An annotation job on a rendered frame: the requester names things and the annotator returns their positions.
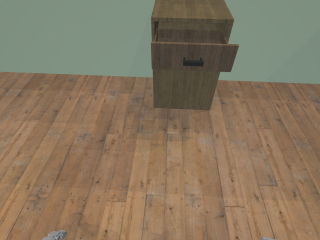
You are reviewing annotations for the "handle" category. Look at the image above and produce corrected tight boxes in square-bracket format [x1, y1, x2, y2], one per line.
[183, 57, 204, 67]

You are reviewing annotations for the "cabinet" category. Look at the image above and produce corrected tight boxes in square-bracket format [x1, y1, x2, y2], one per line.
[151, 0, 234, 111]

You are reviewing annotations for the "drawer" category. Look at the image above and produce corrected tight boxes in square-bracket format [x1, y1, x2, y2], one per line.
[151, 28, 239, 72]

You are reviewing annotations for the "robot left hand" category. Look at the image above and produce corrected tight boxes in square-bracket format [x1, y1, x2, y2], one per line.
[42, 230, 67, 240]

